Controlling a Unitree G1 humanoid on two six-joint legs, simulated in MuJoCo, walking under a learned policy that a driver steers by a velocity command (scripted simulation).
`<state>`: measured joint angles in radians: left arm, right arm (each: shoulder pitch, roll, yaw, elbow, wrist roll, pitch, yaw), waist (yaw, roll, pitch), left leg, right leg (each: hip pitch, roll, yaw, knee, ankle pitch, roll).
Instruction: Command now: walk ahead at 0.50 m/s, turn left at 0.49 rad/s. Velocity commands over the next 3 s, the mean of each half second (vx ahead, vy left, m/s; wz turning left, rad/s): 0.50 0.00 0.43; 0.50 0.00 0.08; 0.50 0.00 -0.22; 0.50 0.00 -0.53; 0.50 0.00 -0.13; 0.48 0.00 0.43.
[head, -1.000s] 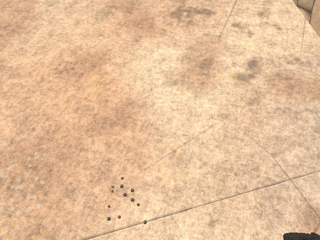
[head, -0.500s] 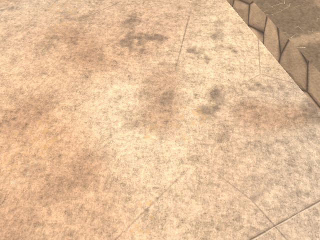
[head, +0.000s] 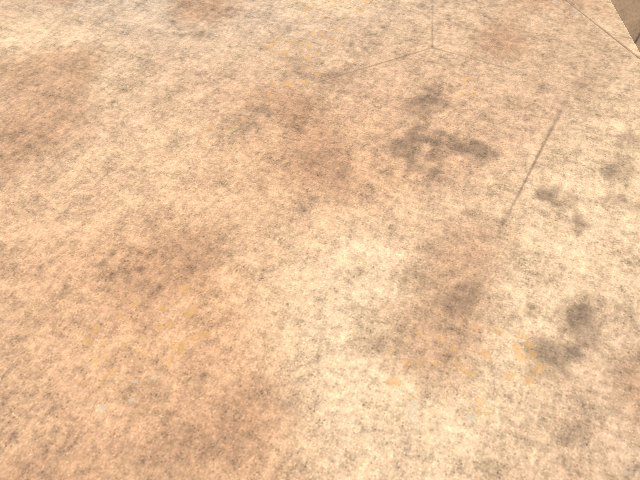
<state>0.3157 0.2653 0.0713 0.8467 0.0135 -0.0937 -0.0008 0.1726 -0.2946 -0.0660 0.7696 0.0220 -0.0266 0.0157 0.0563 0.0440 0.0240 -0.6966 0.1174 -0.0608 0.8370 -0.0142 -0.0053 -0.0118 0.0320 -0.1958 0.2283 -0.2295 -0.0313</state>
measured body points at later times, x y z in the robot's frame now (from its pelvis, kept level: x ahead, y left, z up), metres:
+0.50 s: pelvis +0.28 +0.08 +0.00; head +0.30 +0.10 +0.45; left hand +0.39 +0.37 -0.10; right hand +0.40 -0.18 -0.10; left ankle +0.23 +0.14 -0.74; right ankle +0.48 -0.08 -0.68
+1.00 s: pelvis +0.58 +0.08 +0.00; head +0.60 +0.08 +0.45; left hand +0.54 +0.35 -0.12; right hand +0.79 -0.14 -0.10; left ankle +0.65 +0.28 -0.68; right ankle +0.58 -0.01 -0.74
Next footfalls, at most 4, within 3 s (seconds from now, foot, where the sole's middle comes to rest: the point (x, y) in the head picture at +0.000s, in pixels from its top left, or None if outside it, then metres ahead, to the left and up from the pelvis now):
0.18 left None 0.27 0.14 -0.78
0.72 right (352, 420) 0.62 0.00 -0.78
1.24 left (226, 324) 0.85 0.31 -0.78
1.76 right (327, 234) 1.15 0.08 -0.78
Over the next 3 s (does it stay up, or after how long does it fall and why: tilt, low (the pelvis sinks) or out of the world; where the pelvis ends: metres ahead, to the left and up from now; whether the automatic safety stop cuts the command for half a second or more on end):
stays up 1.66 0.07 0.00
